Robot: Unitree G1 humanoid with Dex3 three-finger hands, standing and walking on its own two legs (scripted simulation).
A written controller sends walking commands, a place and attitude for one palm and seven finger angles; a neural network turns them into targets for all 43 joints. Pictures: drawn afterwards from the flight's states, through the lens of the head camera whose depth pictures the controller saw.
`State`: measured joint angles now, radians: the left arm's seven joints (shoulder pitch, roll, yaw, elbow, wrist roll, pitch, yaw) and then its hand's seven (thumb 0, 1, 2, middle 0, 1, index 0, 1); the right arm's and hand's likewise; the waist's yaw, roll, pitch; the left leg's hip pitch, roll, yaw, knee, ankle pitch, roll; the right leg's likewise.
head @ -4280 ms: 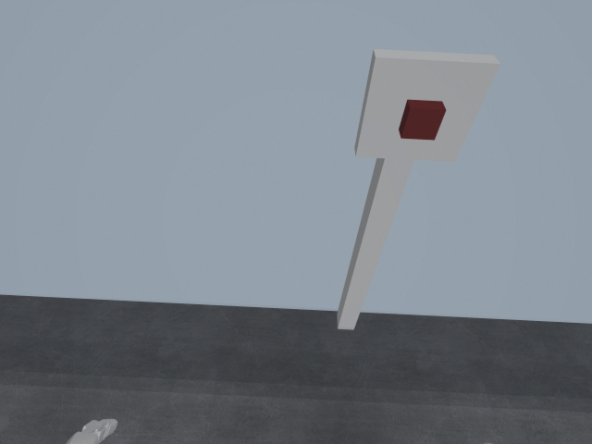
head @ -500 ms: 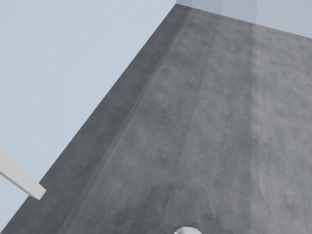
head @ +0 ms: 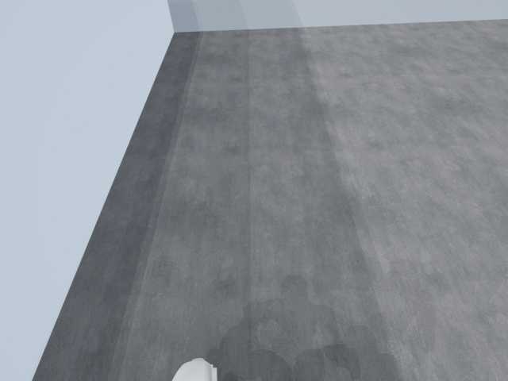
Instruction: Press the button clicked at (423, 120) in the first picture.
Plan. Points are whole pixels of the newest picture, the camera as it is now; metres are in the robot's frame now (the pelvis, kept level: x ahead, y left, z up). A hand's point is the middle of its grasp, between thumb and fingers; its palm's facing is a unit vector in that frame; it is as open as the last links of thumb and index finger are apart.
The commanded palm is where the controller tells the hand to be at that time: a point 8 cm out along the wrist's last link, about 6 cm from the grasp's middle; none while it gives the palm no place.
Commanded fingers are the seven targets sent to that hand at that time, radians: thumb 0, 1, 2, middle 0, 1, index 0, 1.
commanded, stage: walk to a spot facing it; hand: left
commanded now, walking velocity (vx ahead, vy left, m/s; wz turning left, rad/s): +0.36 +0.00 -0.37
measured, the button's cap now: out of the picture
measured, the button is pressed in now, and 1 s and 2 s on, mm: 0 0 0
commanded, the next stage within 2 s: turn to face it in 0.94 s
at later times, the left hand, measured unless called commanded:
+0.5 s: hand (134, 319) +0.27 +0.28 -0.18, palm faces -0.16 -0.97 -0.17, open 7.4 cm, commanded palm none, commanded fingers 0.00 0.90 0.90 -0.20 -0.30 -0.20 -0.30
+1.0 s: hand (228, 227) +0.51 +0.10 -0.18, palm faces -0.50 -0.84 -0.19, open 7.4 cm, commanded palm none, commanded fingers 0.00 0.90 0.90 -0.20 -0.30 -0.20 -0.30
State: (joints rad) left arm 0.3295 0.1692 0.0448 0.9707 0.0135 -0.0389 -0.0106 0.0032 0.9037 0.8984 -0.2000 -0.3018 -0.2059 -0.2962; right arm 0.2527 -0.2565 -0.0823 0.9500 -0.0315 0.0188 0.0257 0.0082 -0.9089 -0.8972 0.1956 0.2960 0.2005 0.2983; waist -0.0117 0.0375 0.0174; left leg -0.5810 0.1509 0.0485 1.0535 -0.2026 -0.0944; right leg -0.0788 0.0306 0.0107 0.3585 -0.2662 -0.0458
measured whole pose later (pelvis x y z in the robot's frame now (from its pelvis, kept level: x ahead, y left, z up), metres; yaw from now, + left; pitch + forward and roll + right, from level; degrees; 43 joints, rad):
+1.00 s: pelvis +0.32 +0.01 -0.02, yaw -32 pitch -2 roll +0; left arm 0.12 0.17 0.06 0.93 0.00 -0.01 0.00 0.00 0.91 0.90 -0.20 -0.30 -0.20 -0.30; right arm 0.32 -0.15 -0.05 1.01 -0.01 0.03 -0.02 0.01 -0.91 -0.90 0.20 0.30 0.20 0.30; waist -0.03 0.00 0.14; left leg -0.40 0.15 0.11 1.31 -0.47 -0.08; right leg -0.36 0.05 -0.12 0.61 -0.22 -0.11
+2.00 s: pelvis +0.31 +0.00 +0.00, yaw -9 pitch -1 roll +2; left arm 0.17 0.16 0.04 0.90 0.01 0.01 0.03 0.00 0.90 0.90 -0.20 -0.30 -0.21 -0.30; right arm 0.23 -0.28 -0.12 0.95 -0.03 0.08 0.02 0.01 -0.91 -0.90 0.20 0.30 0.20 0.30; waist -0.04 0.05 0.03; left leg -0.55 -0.02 -0.02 1.11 -0.37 -0.07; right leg -0.16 -0.07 -0.09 0.48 -0.30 -0.01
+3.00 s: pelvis +0.32 +0.01 -0.01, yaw +27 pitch +0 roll +2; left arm 0.13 0.17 0.03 0.84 0.01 0.01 0.03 0.00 0.90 0.90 -0.20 -0.30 -0.21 -0.30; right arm 0.28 -0.26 -0.10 0.95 -0.02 0.07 0.01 0.01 -0.91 -0.90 0.20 0.30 0.20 0.30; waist -0.06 0.06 0.06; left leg -0.47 -0.06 -0.07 1.05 -0.44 -0.05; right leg -0.21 -0.05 -0.08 0.52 -0.31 -0.01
